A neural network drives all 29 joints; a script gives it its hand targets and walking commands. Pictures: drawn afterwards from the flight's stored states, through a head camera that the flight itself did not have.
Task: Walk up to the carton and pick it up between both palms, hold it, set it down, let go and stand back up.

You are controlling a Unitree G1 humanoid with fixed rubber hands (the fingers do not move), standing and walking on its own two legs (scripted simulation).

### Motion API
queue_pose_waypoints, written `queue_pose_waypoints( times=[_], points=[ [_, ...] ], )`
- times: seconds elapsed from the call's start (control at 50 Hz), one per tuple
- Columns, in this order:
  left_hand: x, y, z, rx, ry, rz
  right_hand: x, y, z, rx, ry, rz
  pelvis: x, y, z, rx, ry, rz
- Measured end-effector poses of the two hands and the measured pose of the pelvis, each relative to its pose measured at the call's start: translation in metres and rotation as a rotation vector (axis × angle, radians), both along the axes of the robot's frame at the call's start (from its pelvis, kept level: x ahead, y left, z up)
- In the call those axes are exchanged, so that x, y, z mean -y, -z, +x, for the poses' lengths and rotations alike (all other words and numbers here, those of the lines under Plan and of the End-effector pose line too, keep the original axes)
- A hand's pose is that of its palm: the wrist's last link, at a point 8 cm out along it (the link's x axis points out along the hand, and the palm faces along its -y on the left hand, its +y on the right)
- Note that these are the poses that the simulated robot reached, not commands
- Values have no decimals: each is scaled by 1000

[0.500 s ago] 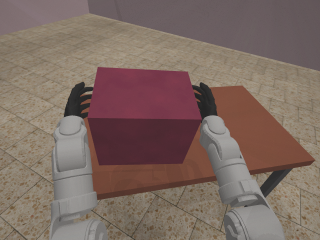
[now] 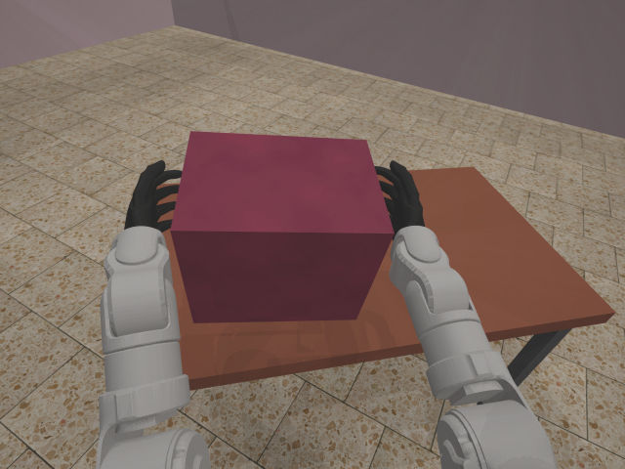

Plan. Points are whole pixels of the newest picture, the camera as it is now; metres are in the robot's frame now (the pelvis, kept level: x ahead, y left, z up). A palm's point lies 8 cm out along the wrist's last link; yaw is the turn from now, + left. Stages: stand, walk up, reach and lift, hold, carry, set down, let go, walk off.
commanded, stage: hold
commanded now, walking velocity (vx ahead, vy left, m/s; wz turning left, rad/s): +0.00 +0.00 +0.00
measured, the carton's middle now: (279, 232) +0.38 +0.01 +0.14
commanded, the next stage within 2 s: set down in 0.68 s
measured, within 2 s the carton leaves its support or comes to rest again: neither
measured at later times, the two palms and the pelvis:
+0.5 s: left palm (146, 229) +0.35 +0.16 +0.18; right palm (405, 224) +0.36 -0.15 +0.17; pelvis +0.00 +0.00 +0.00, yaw +0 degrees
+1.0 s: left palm (145, 229) +0.36 +0.17 +0.18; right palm (402, 217) +0.36 -0.15 +0.18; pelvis +0.01 +0.00 +0.00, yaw +0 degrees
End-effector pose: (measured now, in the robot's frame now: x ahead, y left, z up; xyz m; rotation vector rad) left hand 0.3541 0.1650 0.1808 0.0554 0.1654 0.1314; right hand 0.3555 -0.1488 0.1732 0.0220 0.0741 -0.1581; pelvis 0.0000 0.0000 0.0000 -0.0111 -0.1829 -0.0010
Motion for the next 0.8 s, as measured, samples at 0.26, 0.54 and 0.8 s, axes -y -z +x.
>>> queue_pose_waypoints(
  times=[0.26,0.54,0.8],
  points=[
    [0,0,0,-1,0,0,0,0,0,1,0,0,0,0,0,0,0,0],
    [0,1,0,-2,-1,1,0,0,0,2,0,-1,0,0,0,2,-1,0],
    [0,-1,-1,9,0,1,0,-1,0,16,1,0,0,0,0,1,-1,0]
  ],
)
